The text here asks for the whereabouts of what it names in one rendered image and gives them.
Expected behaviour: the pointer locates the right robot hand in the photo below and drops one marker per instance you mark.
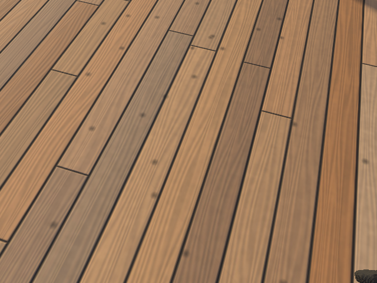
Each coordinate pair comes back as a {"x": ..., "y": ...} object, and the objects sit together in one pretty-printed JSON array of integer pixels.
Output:
[{"x": 366, "y": 276}]

